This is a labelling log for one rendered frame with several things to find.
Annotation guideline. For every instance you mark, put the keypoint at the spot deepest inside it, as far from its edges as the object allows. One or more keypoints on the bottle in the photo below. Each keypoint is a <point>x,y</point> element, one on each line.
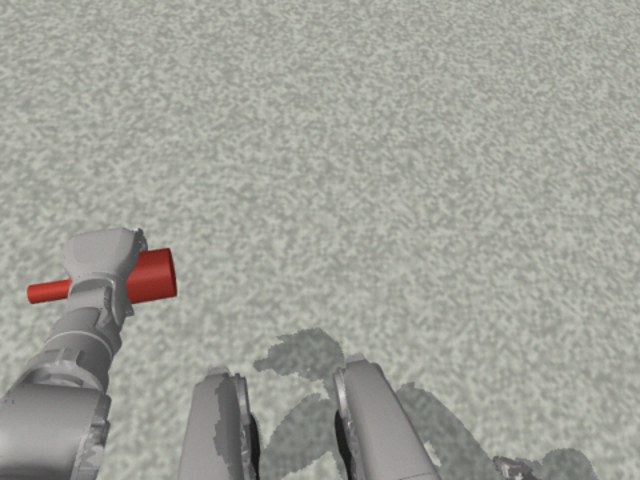
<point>153,278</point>

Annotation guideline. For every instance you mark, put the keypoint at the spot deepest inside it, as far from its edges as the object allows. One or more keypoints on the right robot hand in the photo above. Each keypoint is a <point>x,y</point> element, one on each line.
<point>513,470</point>

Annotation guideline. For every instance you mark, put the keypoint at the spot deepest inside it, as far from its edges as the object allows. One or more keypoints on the left robot hand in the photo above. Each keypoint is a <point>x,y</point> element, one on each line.
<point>114,251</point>

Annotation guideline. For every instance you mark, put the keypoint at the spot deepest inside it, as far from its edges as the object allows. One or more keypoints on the left robot arm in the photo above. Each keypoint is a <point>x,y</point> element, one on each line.
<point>53,419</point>

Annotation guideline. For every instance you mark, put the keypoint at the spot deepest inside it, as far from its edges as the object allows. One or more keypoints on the right robot foot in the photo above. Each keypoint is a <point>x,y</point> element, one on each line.
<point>343,446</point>

